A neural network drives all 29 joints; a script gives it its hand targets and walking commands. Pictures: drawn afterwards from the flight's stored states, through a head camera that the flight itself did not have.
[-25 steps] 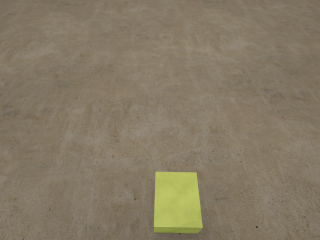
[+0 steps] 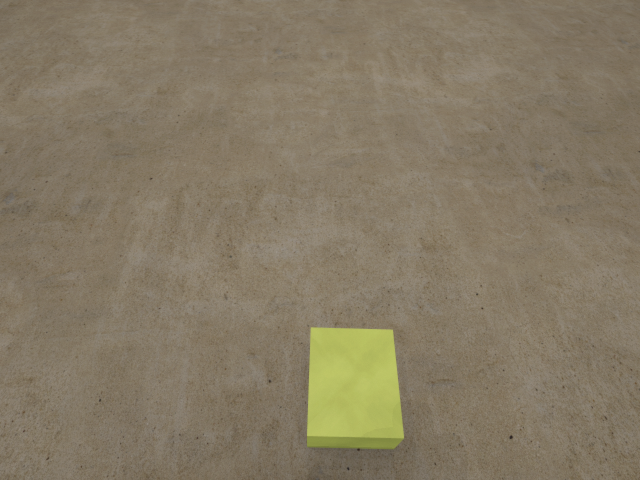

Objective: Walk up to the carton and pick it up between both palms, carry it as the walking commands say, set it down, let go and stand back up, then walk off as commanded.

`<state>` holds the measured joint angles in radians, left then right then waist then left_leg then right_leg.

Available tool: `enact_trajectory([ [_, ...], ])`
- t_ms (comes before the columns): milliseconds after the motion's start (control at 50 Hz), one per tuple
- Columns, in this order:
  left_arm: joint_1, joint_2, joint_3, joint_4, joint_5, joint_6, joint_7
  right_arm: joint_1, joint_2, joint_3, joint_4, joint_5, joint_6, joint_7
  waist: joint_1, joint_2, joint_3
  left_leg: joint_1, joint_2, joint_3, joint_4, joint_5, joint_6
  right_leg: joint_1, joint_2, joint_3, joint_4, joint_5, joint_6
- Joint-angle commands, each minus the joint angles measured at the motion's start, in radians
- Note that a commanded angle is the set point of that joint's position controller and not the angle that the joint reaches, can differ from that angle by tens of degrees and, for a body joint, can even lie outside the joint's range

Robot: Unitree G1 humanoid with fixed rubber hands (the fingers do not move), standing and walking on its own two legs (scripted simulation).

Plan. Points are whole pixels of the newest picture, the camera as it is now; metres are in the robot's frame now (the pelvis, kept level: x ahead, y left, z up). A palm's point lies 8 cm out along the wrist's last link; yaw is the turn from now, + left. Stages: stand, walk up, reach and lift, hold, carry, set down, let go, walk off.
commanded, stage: reach and lift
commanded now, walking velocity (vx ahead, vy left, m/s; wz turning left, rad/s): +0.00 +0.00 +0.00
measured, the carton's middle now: (351, 386) +0.44 -0.10 -0.69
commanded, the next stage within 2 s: none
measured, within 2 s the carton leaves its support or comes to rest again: neither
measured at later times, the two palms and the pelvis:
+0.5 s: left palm out of the picture +0.11 +0.17 -0.18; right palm out of the picture +0.11 -0.23 -0.17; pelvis -0.06 -0.01 -0.05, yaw +3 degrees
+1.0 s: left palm (228, 408) +0.25 +0.15 -0.17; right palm (492, 414) +0.24 -0.26 -0.17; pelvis -0.12 -0.03 -0.08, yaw +4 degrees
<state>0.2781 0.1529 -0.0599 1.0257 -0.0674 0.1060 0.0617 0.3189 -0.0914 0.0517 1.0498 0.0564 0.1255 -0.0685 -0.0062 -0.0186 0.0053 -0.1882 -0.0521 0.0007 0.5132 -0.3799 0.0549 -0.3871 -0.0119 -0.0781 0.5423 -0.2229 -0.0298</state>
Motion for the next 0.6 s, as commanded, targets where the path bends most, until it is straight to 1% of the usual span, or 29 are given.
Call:
enact_trajectory([
  [0,-0.673,0.148,-0.122,-0.528,-0.128,0.078,0.024,-0.63,-0.172,0.006,-0.526,0.103,0.115,-0.074,-0.011,0.033,-0.289,-0.544,0.121,-0.068,0.069,-0.096,-0.008,0.16,-0.085,0.132,0.068,-0.146,-0.027],
  [20,-0.607,0.103,-0.19,-0.519,-0.137,0.144,0.028,-0.602,-0.129,0.025,-0.568,0.163,0.17,-0.083,-0.016,0.095,-0.261,-0.607,0.136,-0.084,0.083,-0.131,-0.001,0.165,-0.077,0.126,0.091,-0.132,-0.055],
  [40,-0.48,0.093,-0.198,-0.432,-0.173,0.23,0.028,-0.563,-0.07,0.09,-0.538,0.222,0.244,-0.058,0.021,0.114,-0.219,-0.735,0.161,-0.07,0.029,-0.177,0.011,0.233,-0.052,0.126,0.136,-0.08,-0.066],
  [60,-0.354,0.049,-0.196,-0.374,-0.194,0.288,0.02,-0.492,-0.107,0.102,-0.541,0.235,0.307,-0.032,0.008,0.085,-0.255,-0.779,0.165,-0.107,0.044,-0.103,0.036,0.261,-0.04,0.156,0.157,0.029,-0.082],
  [80,-0.279,0.041,-0.182,-0.278,-0.189,0.342,0.02,-0.398,-0.084,0.16,-0.487,0.258,0.36,-0.008,0.02,0.089,-0.234,-0.86,0.181,-0.136,0.012,-0.012,0.058,0.305,-0.025,0.184,0.191,0.128,-0.088],
  [100,-0.184,0.045,-0.131,-0.21,-0.175,0.386,0.015,-0.305,-0.124,0.108,-0.405,0.239,0.414,0.013,-0.012,0.089,-0.276,-0.818,0.162,-0.152,0.032,0.119,0.059,0.299,-0.009,0.195,0.207,0.252,-0.088],
  [120,-0.08,0.031,-0.106,-0.171,-0.165,0.428,0.005,-0.207,-0.118,0.096,-0.406,0.212,0.456,0.027,-0.021,0.04,-0.317,-0.803,0.136,-0.182,0.074,0.363,0.052,0.306,-0.001,0.216,0.21,0.416,-0.081],
  [140,-0.063,0.079,-0.072,-0.157,-0.142,0.469,0.0,-0.162,-0.131,0.085,-0.412,0.19,0.487,0.037,-0.018,0.01,-0.349,-0.732,0.119,-0.189,0.103,0.445,0.052,0.264,-0.006,0.21,0.217,0.447,-0.074],
  [160,-0.075,0.101,-0.048,-0.178,-0.099,0.504,-0.011,-0.099,-0.145,0.027,-0.384,0.138,0.528,0.043,-0.044,0.028,-0.336,-0.663,0.11,-0.193,0.126,0.496,0.039,0.181,-0.002,0.197,0.209,0.457,-0.068],
  [200,-0.09,0.063,-0.009,-0.289,-0.02,0.535,-0.012,-0.068,-0.129,-0.017,-0.406,0.065,0.552,0.062,-0.032,0.04,-0.365,-0.553,0.098,-0.195,0.127,0.663,-0.011,0.112,0.002,0.194,0.183,0.523,-0.057],
  [220,-0.093,0.031,0.001,-0.343,0.007,0.536,-0.019,-0.083,-0.138,-0.056,-0.434,0.034,0.553,0.065,-0.035,0.009,-0.351,-0.548,0.087,-0.186,0.124,0.622,-0.022,0.127,-0.005,0.186,0.167,0.535,-0.052],
  [240,-0.145,0.05,0.033,-0.391,0.051,0.53,-0.017,-0.108,-0.149,-0.1,-0.472,0.0,0.542,0.067,-0.04,0.025,-0.361,-0.613,0.089,-0.168,0.123,0.606,-0.044,0.14,-0.015,0.206,0.166,0.581,-0.065],
  [260,-0.192,0.052,0.061,-0.47,0.096,0.521,-0.011,-0.144,-0.127,-0.112,-0.511,-0.027,0.524,0.064,-0.05,0.001,-0.39,-0.623,0.084,-0.156,0.115,0.585,-0.043,0.15,-0.021,0.195,0.17,0.6,-0.047],
  [280,-0.194,0.057,0.071,-0.518,0.113,0.505,-0.008,-0.159,-0.138,-0.142,-0.55,-0.049,0.508,0.062,-0.044,0.041,-0.389,-0.668,0.085,-0.139,0.122,0.573,-0.049,0.166,-0.039,0.2,0.182,0.605,-0.04],
  [300,-0.219,0.032,0.056,-0.566,0.126,0.481,-0.011,-0.185,-0.155,-0.192,-0.588,-0.084,0.48,0.058,-0.086,0.032,-0.413,-0.662,0.073,-0.131,0.114,0.502,-0.055,0.166,-0.033,0.186,0.187,0.606,-0.041],
  [320,-0.25,0.026,0.075,-0.614,0.129,0.463,-0.014,-0.246,-0.136,-0.192,-0.629,-0.071,0.457,0.06,-0.084,0.031,-0.468,-0.627,0.063,-0.131,0.143,0.524,-0.045,0.12,-0.038,0.193,0.201,0.587,-0.029],
  [340,-0.284,0.039,0.079,-0.689,0.135,0.435,-0.018,-0.287,-0.144,-0.236,-0.691,-0.076,0.417,0.064,-0.103,0.004,-0.503,-0.65,0.059,-0.126,0.162,0.486,-0.057,0.121,-0.032,0.185,0.213,0.602,-0.029],
  [360,-0.291,0.009,0.062,-0.696,0.139,0.421,-0.023,-0.306,-0.157,-0.255,-0.695,-0.064,0.39,0.072,-0.101,0.08,-0.514,-0.663,0.062,-0.125,0.207,0.52,-0.06,0.087,-0.026,0.178,0.244,0.573,-0.027],
  [380,-0.331,0.009,0.06,-0.731,0.134,0.39,-0.024,-0.393,-0.135,-0.239,-0.775,-0.045,0.353,0.082,-0.077,0.063,-0.55,-0.766,0.061,-0.1,0.229,0.464,-0.073,0.138,-0.029,0.186,0.266,0.602,-0.035],
  [400,-0.353,0.02,0.062,-0.762,0.119,0.36,-0.023,-0.406,-0.147,-0.247,-0.779,-0.04,0.331,0.092,-0.077,0.021,-0.579,-0.867,0.067,-0.096,0.242,0.421,-0.08,0.198,-0.029,0.19,0.301,0.651,-0.035],
  [420,-0.35,0.013,0.062,-0.773,0.127,0.337,-0.022,-0.409,-0.131,-0.236,-0.769,-0.019,0.32,0.104,-0.066,0.048,-0.58,-0.958,0.053,-0.081,0.253,0.326,-0.075,0.23,-0.029,0.2,0.325,0.644,-0.037],
  [440,-0.352,-0.002,0.079,-0.737,0.114,0.335,-0.012,-0.383,-0.139,-0.251,-0.727,0.001,0.317,0.114,-0.039,0.078,-0.605,-0.99,0.072,-0.077,0.262,0.29,-0.079,0.226,-0.033,0.206,0.343,0.584,-0.04],
  [460,-0.374,-0.015,0.035,-0.791,0.072,0.333,-0.016,-0.38,-0.118,-0.204,-0.745,0.036,0.321,0.131,-0.04,0.093,-0.612,-0.923,0.047,-0.074,0.269,0.219,-0.067,0.204,-0.015,0.177,0.344,0.473,-0.021],
  [480,-0.372,-0.016,0.04,-0.796,0.065,0.351,-0.015,-0.412,-0.165,-0.216,-0.753,0.036,0.329,0.138,-0.051,0.086,-0.632,-0.831,0.059,-0.093,0.262,0.185,-0.054,0.133,0.002,0.151,0.331,0.312,-0.014],
  [500,-0.413,-0.056,0.016,-0.813,0.032,0.373,-0.012,-0.406,-0.174,-0.205,-0.739,0.046,0.348,0.149,-0.071,0.157,-0.654,-0.734,0.067,-0.103,0.245,0.173,-0.058,0.061,0.011,0.121,0.336,0.218,-0.012],
  [520,-0.439,-0.034,0.028,-0.829,0.032,0.385,-0.008,-0.464,-0.174,-0.2,-0.776,0.04,0.365,0.147,-0.065,0.1,-0.613,-0.708,0.046,-0.086,0.237,0.059,-0.05,0.022,0.023,0.112,0.312,0.12,-0.007],
  [540,-0.48,-0.013,0.031,-0.817,0.041,0.407,-0.002,-0.48,-0.225,-0.232,-0.73,0.022,0.391,0.146,-0.073,0.121,-0.559,-0.664,0.077,-0.113,0.206,-0.092,-0.044,-0.042,0.02,0.1,0.305,-0.029,-0.016],
  [560,-0.575,0.018,0.043,-0.843,0.012,0.414,0.0,-0.58,-0.211,-0.199,-0.764,0.047,0.404,0.142,-0.054,0.07,-0.498,-0.73,0.062,-0.085,0.24,-0.174,-0.048,-0.052,0.012,0.135,0.279,-0.151,-0.022],
  [580,-0.618,0.006,0.073,-0.796,0.035,0.438,0.005,-0.61,-0.222,-0.216,-0.697,0.03,0.425,0.143,-0.058,0.095,-0.428,-0.769,0.085,-0.103,0.209,-0.286,-0.034,-0.057,0.005,0.136,0.277,-0.258,-0.023],
])
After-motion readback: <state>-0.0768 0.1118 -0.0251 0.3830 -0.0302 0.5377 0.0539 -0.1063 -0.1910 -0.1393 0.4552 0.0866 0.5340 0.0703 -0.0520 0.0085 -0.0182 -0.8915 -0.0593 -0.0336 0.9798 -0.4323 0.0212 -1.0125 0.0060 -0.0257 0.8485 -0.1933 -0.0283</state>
